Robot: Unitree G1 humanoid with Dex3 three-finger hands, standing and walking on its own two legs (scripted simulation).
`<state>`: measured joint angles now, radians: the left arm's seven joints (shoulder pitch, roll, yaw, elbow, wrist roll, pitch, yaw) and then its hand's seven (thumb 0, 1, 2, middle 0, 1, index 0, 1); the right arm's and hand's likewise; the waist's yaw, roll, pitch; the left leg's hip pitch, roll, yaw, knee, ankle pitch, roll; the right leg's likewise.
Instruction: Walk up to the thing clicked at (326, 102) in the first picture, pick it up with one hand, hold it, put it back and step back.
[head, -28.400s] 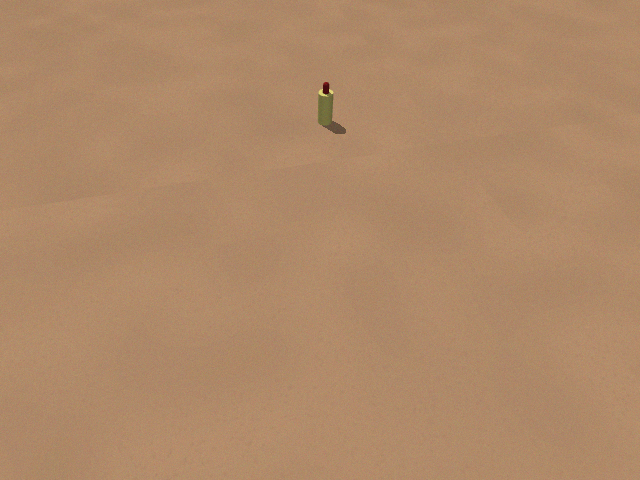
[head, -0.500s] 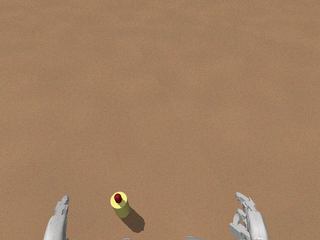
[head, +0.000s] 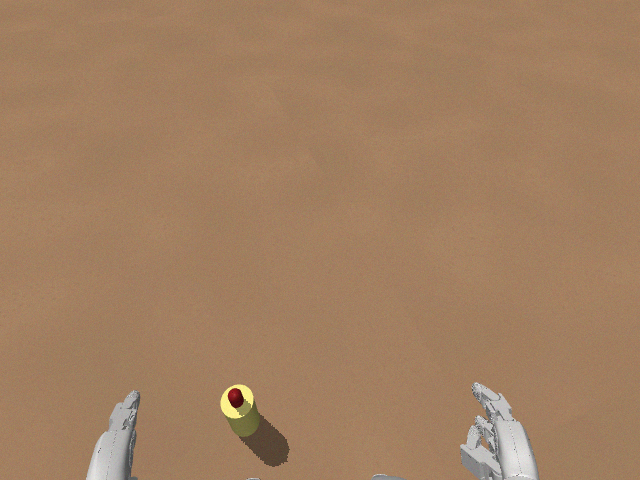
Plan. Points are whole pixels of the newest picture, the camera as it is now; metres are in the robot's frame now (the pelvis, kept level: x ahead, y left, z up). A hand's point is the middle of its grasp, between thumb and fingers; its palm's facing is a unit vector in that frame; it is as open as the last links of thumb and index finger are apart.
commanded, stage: stand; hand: left
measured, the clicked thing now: (240, 408) +0.39 +0.18 -0.60
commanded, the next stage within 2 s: none
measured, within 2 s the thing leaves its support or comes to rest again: neither
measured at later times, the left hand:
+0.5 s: hand out of the picture +0.10 +0.25 -0.11, palm faces -0.01 -0.94 -0.35, open 7.8 cm
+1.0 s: hand out of the picture +0.02 +0.26 -0.11, palm faces +0.01 -0.94 -0.35, open 7.4 cm
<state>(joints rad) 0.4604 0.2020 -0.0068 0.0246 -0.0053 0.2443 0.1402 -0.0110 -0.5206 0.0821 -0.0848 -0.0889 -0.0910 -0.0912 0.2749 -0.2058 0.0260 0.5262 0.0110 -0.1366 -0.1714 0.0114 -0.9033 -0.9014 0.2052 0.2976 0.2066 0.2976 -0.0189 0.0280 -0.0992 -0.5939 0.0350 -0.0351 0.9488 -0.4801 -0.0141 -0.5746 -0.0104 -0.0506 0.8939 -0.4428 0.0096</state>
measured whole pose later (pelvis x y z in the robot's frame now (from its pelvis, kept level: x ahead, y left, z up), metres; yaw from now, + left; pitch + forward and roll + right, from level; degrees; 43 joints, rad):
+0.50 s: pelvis +0.00 +0.01 +0.03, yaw +1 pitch +0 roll +0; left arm 0.24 0.33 0.02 0.78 0.05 0.01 0.03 0.00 0.81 0.88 -0.20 -0.30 -0.21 -0.30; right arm 0.20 -0.31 -0.04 0.88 -0.05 -0.02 -0.01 0.01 -0.91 -0.90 0.20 0.30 0.21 0.30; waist 0.01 -0.01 0.02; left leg -0.34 -0.01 -0.01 0.71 -0.37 0.01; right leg -0.34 -0.05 -0.03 0.70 -0.35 0.02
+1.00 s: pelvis -0.02 +0.01 +0.05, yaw +1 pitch -4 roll +0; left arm 0.18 0.32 0.00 1.13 0.03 -0.01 0.02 0.01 0.90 0.90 -0.20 -0.30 -0.21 -0.30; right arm 0.15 -0.31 -0.02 1.12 -0.03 0.00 -0.01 0.00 -0.91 -0.90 0.20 0.30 0.21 0.30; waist 0.01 0.01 0.04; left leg -0.13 -0.02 -0.02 0.39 -0.19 0.01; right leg -0.13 -0.06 -0.04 0.39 -0.19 0.04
